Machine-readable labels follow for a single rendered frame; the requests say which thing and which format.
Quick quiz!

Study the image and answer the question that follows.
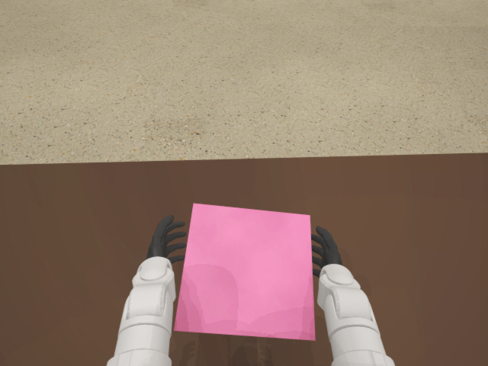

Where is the left robot forearm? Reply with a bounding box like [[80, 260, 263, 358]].
[[107, 257, 176, 366]]

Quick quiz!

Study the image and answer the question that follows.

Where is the robot right hand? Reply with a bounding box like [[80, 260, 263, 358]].
[[311, 226, 343, 278]]

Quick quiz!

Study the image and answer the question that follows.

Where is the right robot forearm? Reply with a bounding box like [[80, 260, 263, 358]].
[[317, 264, 395, 366]]

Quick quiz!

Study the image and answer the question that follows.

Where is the robot left hand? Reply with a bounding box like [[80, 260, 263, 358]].
[[146, 215, 187, 264]]

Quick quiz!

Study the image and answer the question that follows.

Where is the carton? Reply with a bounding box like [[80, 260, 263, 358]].
[[174, 204, 316, 341]]

